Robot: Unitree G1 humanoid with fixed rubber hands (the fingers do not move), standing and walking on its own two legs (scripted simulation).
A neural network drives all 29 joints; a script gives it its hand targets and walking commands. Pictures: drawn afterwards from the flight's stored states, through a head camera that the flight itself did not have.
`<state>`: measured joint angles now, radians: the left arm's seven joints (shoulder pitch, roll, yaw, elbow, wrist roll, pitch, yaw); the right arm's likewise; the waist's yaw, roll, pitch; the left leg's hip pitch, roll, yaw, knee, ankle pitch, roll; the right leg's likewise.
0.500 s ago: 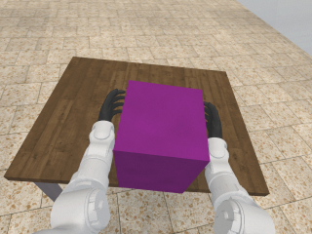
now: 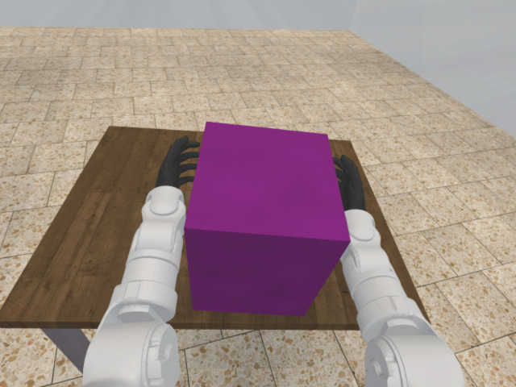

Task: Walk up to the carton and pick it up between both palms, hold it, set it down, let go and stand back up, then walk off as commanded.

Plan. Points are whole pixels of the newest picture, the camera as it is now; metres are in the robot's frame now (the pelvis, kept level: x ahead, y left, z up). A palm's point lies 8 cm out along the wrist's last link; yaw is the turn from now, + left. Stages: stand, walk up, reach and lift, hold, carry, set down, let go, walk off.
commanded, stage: reach and lift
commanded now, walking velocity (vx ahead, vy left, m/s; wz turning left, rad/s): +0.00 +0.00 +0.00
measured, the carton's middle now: (257, 224) +0.37 +0.00 +0.08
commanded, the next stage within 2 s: hold in 1.72 s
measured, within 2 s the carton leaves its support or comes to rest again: neither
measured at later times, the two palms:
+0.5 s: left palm (163, 174) +0.37 +0.15 +0.18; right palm (359, 189) +0.37 -0.14 +0.17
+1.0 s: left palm (157, 165) +0.36 +0.16 +0.20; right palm (364, 175) +0.36 -0.14 +0.20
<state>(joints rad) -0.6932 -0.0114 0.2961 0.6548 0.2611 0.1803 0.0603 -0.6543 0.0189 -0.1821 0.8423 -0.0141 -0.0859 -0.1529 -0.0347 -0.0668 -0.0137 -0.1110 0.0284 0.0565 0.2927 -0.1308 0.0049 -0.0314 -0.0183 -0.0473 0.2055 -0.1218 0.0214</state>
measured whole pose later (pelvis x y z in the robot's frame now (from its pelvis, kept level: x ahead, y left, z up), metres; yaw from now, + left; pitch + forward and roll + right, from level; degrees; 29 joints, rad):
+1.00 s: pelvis -0.01 +0.00 +0.00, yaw +1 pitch -6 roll -1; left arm -0.71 -0.01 0.31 0.30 0.27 0.65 0.04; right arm -0.79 -0.05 -0.06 0.66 0.18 0.33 -0.18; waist -0.09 -0.05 -0.02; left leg -0.09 0.02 0.02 0.33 -0.13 0.00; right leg -0.01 -0.02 -0.06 0.27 -0.15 0.02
